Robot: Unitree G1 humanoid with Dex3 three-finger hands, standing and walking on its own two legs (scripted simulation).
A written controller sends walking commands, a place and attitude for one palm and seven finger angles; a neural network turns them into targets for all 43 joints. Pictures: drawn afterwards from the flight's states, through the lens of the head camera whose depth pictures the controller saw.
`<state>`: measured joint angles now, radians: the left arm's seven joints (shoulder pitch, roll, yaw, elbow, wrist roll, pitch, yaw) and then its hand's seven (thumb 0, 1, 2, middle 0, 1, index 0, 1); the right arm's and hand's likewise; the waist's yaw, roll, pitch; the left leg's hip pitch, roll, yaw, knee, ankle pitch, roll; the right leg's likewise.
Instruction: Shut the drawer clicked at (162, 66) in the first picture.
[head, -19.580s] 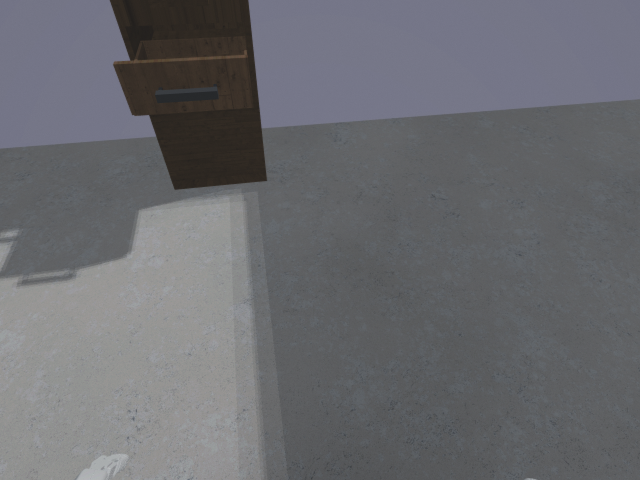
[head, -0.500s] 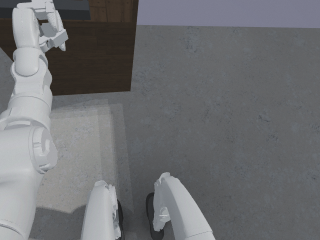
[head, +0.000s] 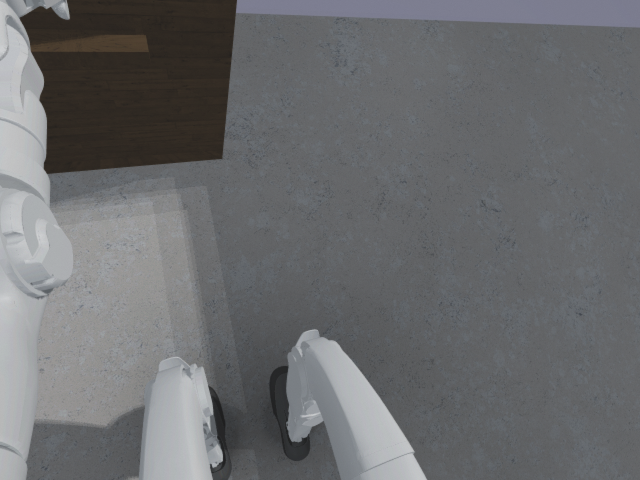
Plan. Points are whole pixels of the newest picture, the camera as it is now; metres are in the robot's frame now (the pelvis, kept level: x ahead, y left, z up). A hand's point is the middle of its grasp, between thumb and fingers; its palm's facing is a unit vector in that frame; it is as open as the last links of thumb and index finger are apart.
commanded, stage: push the drawer shut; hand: left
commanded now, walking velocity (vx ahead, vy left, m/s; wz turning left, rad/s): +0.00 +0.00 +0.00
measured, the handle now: out of the picture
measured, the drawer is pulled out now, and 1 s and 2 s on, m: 0.01 0.00 0.00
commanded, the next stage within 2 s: pull the fist back off the drawer in 0.02 s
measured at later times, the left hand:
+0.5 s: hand out of the picture +0.63 +0.17 +0.06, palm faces +0.09 -1.00 -0.01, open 3.0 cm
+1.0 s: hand out of the picture +0.60 +0.17 +0.07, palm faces +0.10 -0.99 -0.01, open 3.3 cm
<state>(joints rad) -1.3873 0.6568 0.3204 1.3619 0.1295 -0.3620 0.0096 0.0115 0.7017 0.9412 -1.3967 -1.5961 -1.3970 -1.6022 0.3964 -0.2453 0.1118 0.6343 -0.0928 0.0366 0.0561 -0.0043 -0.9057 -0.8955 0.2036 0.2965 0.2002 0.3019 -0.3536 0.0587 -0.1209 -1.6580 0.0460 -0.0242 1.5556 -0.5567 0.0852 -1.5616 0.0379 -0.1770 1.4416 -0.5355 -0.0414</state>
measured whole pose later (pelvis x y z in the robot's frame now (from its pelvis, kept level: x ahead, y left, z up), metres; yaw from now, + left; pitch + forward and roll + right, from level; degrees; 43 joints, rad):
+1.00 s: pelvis +0.04 -0.01 +0.04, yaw +2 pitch +35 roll -6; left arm -1.01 0.44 0.34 1.04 -0.01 -0.42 -0.04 0.02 0.90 0.90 -1.40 -1.60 -1.40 -1.60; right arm 0.30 -0.26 0.03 0.59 -0.06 0.10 0.08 0.00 -0.91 -0.90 0.20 0.30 0.20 0.30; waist -0.22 0.05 -0.15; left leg -1.45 0.04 0.00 1.44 -0.60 0.06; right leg -1.38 0.05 -0.14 1.35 -0.59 -0.05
